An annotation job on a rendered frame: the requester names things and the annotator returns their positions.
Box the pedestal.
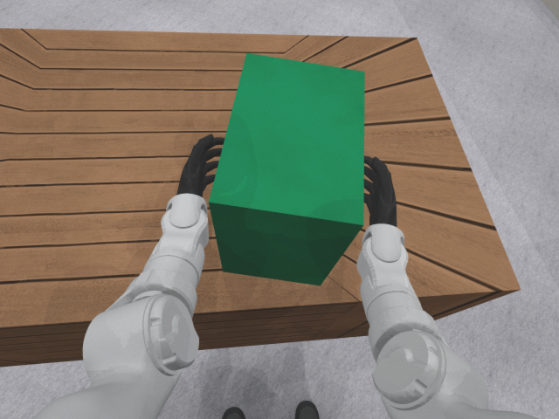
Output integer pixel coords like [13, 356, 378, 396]
[0, 28, 521, 367]

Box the robot right hand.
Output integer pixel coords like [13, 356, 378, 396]
[364, 156, 397, 227]

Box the right robot foot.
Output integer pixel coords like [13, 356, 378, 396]
[295, 401, 320, 419]

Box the robot right forearm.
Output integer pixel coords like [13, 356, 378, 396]
[356, 223, 450, 362]

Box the robot right upper arm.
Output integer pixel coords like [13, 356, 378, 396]
[372, 330, 539, 419]

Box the carton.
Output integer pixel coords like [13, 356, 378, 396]
[209, 53, 365, 285]

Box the robot left upper arm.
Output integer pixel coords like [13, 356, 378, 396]
[32, 294, 199, 419]

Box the robot left hand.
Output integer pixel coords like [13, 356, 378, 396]
[177, 134, 224, 197]

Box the robot left forearm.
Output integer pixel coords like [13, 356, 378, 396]
[83, 194, 209, 372]

